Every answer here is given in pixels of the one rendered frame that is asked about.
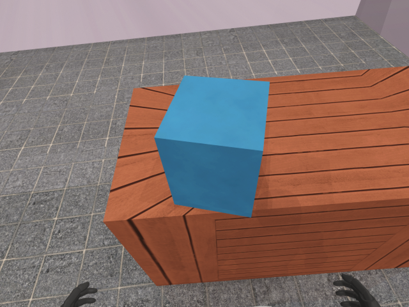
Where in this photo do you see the robot left hand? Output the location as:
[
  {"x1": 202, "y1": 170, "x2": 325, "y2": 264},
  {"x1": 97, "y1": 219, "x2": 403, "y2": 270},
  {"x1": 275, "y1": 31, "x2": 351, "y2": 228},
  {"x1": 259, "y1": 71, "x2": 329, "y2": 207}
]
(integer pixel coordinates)
[{"x1": 61, "y1": 282, "x2": 98, "y2": 307}]

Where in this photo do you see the robot right hand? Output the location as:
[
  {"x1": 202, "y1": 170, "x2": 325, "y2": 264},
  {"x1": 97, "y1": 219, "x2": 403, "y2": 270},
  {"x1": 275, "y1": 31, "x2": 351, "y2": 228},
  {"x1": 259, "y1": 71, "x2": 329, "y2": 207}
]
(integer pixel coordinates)
[{"x1": 333, "y1": 274, "x2": 381, "y2": 307}]

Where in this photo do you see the pedestal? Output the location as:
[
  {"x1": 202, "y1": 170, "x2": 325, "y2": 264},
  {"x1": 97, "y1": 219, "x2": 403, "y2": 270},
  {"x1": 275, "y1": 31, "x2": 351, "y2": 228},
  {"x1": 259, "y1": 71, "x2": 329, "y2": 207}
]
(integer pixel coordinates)
[{"x1": 103, "y1": 66, "x2": 409, "y2": 286}]

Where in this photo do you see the carton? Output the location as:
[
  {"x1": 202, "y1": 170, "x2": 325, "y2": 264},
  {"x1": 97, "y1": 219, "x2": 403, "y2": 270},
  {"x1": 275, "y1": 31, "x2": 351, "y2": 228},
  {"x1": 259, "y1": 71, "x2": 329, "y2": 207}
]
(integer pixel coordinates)
[{"x1": 154, "y1": 75, "x2": 270, "y2": 217}]

